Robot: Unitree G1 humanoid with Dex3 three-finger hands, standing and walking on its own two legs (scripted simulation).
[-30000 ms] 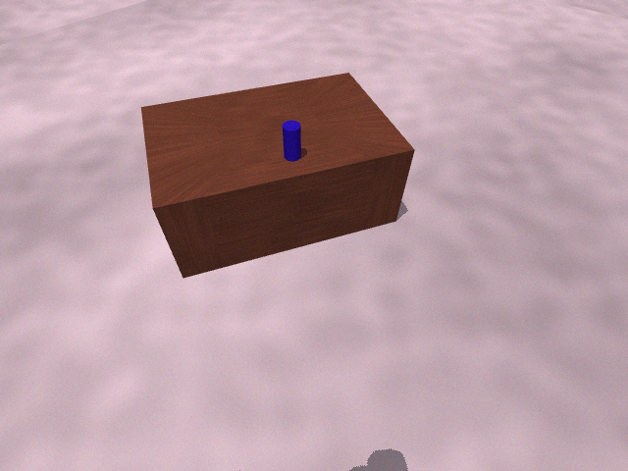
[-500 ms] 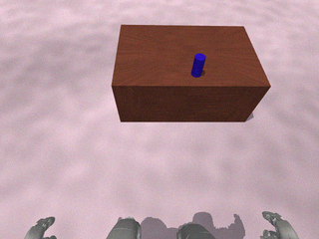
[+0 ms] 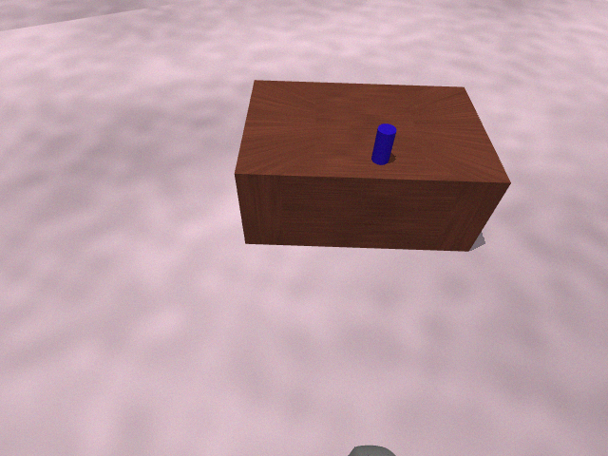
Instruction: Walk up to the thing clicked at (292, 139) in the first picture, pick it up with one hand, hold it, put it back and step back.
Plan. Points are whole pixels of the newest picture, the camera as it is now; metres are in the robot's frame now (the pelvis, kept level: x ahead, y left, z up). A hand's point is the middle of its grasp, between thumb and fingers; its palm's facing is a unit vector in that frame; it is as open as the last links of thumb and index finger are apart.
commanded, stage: step back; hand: right
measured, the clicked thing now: (383, 144) +1.09 -0.27 -0.31
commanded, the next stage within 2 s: stand in 0.76 s
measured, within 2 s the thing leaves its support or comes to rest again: neither
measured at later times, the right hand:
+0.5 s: hand out of the picture +0.13 -0.24 -0.14, palm faces -0.03 +0.93 -0.37, open 7.4 cm
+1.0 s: hand (482, 454) +0.15 -0.25 -0.13, palm faces +0.03 +0.95 -0.32, open 7.3 cm
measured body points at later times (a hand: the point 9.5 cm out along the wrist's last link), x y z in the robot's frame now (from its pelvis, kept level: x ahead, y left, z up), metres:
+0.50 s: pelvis +0.04 +0.01 +0.00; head +0.06 +0.02 +0.45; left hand +0.11 +0.33 -0.13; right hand +0.13 -0.29 -0.12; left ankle +0.07 +0.14 -0.73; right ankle +0.03 -0.12 -0.73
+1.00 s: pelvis +0.05 +0.01 +0.02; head +0.05 +0.00 +0.47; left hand +0.15 +0.30 -0.11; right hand +0.15 -0.30 -0.11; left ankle +0.07 +0.14 -0.73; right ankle +0.03 -0.12 -0.73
